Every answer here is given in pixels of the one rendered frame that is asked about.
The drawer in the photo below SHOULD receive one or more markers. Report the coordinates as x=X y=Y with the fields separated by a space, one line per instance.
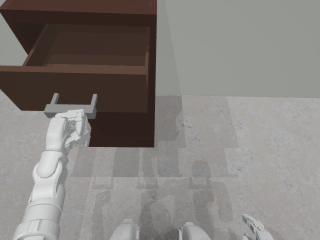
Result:
x=77 y=61

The left robot hand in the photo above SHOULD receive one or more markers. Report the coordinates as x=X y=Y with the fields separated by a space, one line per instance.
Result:
x=59 y=130

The right robot hand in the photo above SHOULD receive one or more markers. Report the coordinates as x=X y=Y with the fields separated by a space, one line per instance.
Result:
x=257 y=228

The handle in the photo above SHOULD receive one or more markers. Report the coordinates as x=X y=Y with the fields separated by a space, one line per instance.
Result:
x=53 y=108

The robot left forearm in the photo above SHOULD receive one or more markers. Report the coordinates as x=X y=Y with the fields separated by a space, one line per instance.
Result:
x=44 y=208

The left robot shin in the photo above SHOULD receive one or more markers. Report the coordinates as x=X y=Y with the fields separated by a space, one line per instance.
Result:
x=127 y=221

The right robot thigh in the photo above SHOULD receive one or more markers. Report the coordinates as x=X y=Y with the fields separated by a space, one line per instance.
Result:
x=191 y=232

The cabinet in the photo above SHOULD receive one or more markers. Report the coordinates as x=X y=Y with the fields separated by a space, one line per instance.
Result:
x=27 y=19

